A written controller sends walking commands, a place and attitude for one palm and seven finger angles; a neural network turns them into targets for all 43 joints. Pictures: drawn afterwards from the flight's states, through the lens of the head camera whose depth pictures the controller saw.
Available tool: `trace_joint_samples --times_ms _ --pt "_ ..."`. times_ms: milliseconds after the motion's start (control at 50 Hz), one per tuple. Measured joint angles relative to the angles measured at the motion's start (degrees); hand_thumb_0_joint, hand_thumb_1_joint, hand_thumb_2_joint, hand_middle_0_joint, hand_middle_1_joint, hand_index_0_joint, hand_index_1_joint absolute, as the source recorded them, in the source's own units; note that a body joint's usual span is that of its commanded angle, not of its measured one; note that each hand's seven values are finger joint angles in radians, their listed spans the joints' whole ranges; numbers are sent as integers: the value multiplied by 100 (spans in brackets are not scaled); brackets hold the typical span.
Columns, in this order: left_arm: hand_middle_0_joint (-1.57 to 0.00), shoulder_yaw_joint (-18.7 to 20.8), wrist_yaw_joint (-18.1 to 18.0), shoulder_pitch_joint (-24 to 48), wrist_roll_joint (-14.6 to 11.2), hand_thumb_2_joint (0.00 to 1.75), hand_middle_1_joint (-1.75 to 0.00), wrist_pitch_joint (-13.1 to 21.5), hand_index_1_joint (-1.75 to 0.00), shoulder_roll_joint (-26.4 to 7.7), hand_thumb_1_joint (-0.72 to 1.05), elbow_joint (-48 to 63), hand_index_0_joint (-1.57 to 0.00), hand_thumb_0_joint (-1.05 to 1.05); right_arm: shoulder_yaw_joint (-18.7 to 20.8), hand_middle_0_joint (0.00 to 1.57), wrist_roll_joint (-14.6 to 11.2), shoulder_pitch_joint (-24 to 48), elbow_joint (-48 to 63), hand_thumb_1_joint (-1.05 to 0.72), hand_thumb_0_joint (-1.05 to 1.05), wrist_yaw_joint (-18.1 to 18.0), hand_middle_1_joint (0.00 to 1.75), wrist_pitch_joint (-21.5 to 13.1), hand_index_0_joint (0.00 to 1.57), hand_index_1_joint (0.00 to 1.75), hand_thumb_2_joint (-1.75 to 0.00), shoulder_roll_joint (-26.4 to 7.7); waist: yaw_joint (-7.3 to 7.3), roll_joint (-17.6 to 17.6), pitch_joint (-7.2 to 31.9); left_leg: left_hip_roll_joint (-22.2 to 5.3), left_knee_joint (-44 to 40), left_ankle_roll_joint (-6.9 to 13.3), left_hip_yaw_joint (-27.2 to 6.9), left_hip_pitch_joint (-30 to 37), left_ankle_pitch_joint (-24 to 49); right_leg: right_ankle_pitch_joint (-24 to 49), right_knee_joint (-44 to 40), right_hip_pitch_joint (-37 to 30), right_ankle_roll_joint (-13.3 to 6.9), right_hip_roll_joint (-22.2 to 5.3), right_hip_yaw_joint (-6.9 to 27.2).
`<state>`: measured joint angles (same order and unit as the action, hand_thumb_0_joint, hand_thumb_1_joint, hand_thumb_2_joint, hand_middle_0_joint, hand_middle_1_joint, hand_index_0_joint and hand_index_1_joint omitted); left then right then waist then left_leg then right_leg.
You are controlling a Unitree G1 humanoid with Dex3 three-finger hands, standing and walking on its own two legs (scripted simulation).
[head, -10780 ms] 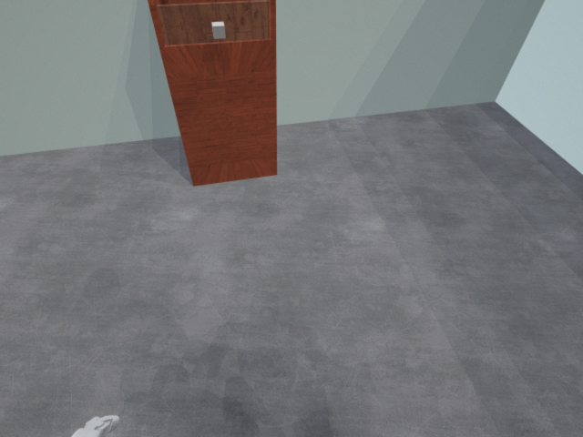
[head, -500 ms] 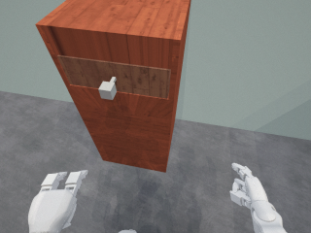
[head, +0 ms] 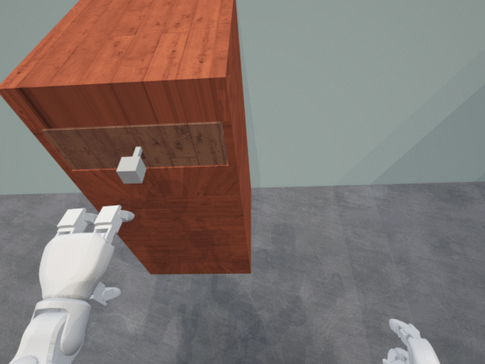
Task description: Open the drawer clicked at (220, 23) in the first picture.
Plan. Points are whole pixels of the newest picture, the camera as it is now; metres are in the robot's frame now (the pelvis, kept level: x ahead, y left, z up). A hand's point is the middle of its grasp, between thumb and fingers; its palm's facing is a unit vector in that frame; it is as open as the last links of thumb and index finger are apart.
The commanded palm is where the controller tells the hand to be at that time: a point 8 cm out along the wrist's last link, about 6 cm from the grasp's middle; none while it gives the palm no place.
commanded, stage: raise the hand with hooked fingers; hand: left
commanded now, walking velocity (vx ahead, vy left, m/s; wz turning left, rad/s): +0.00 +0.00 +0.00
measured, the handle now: (134, 162) +0.49 +0.30 +0.01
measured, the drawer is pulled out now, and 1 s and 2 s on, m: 0.00 0.00 0.00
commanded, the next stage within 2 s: move the hooked fingers above the handle in 0.86 s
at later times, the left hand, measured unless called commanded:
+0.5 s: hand (60, 202) +0.30 +0.30 +0.13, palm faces +0.09 -0.05 -0.99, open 13.9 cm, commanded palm +0.26 +0.29 +0.18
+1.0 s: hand (74, 208) +0.30 +0.28 +0.13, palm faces +0.07 -0.07 -0.99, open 13.9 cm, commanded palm +0.27 +0.28 +0.18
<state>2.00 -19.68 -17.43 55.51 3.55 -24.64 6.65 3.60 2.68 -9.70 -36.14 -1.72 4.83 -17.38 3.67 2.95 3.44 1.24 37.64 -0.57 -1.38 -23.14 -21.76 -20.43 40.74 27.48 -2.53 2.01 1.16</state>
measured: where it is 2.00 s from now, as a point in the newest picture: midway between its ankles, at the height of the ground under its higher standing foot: outside the picture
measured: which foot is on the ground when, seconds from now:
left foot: down 0.00-1.00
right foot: down 0.00-1.00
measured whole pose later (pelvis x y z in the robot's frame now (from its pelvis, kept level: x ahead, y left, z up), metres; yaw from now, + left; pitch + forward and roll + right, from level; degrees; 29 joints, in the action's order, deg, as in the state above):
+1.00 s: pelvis -0.01 +0.03 +0.02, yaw +1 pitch +2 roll +0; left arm -3.6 -1.9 7.0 52.4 -5.7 -27.7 -1.7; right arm 0.2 -0.7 -7.9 -36.2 -0.2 6.9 -14.8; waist 5.2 5.1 0.7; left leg 3.0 25.0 1.7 -2.4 -11.6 -14.8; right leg -13.3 26.1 14.4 -0.2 -0.2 0.5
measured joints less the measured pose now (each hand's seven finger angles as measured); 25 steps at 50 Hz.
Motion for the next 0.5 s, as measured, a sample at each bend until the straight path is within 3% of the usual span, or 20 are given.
trace_joint_samples --times_ms 80,200,320,500 --pt "-30 -89 -17 536 -66 43 -102 -477 -101 62 -21 -304 -30 0 79 20 -142 144 -33 -91 1 -5 30 29 20 30 -90 19 12 52 51 63 -61 73 15 117 49 66 -110 -146 84 -64 23" --pt "-31 -559 685 1343 -152 37 -110 -1157 -110 62 -35 -628 -30 0 -167 20 -279 375 123 -91 1 -77 30 47 20 30 -90 272 30 86 -23 153 -375 199 42 576 212 235 -466 -634 202 -161 66" --pt "-31 -832 1233 1954 -20 33 -117 -1151 -116 -76 -45 -676 -31 0 -477 20 -283 484 234 -91 1 -59 30 83 20 30 -90 543 98 85 -121 211 -697 281 50 1001 363 408 -854 -1096 282 -228 86" --pt "-32 -750 1898 2857 -148 31 -120 -1297 -119 -350 -49 -1093 -31 0 -651 20 -337 357 162 -91 1 24 30 192 21 30 -90 598 171 88 -314 277 -1056 353 -13 1258 579 637 -1316 -1431 324 -307 32"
